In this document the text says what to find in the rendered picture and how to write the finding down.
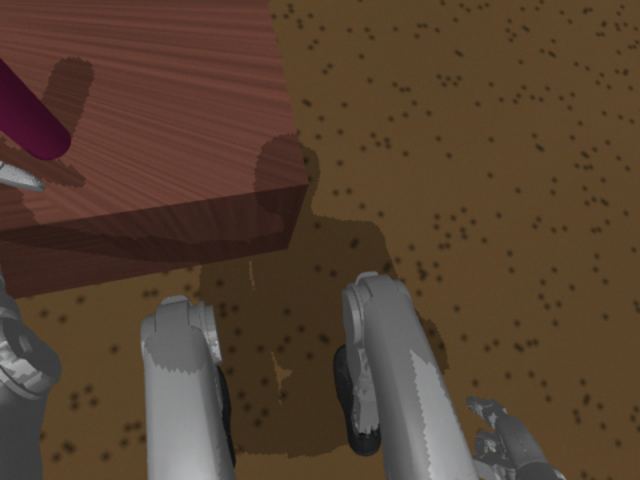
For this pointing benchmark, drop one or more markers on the can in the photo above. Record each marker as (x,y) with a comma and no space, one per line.
(25,120)

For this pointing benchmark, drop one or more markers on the right robot arm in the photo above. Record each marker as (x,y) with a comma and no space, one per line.
(538,471)

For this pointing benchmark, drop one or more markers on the left robot hand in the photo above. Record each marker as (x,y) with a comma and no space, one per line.
(19,178)

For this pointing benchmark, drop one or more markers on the left robot arm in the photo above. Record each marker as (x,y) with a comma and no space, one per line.
(28,370)

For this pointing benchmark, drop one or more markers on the right robot foot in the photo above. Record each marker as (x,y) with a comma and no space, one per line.
(360,443)

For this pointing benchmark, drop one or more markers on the left robot foot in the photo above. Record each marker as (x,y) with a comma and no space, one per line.
(226,413)

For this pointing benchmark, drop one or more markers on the right robot hand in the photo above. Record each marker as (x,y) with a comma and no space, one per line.
(513,445)

